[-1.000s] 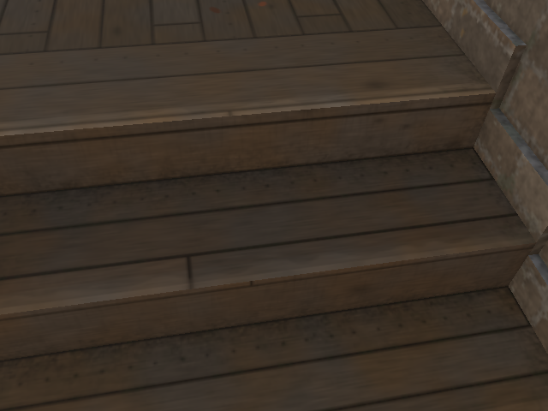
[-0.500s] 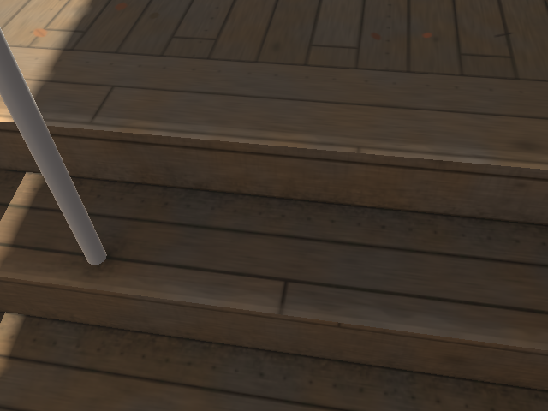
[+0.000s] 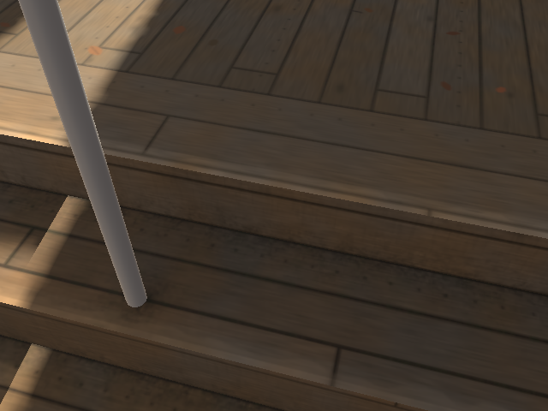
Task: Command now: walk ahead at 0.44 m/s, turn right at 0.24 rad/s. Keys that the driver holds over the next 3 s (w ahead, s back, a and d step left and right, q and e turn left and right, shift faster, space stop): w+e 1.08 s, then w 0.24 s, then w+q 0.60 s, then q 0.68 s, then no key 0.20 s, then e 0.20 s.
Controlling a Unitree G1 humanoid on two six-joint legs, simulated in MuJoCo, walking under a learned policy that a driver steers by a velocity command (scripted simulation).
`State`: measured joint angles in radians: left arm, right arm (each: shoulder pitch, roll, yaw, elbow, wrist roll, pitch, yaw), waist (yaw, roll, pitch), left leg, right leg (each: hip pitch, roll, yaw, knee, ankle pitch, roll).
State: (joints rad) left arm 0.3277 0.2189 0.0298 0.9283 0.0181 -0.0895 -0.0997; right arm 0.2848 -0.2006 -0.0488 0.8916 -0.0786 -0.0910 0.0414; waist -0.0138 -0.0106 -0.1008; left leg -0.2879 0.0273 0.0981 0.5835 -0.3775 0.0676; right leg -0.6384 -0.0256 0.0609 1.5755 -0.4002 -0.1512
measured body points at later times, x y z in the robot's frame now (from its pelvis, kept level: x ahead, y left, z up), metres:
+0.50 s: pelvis +0.25 -0.04 +0.13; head +0.24 -0.03 +0.58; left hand +0.22 +0.19 -0.02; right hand +0.38 -0.30 +0.03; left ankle +0.28 +0.14 -0.33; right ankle +0.23 -0.10 -0.56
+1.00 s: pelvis +0.54 -0.05 +0.31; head +0.52 -0.04 +0.76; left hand +0.78 +0.10 +0.20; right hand +0.42 -0.25 +0.16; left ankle +0.57 +0.03 -0.40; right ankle +0.50 -0.20 -0.18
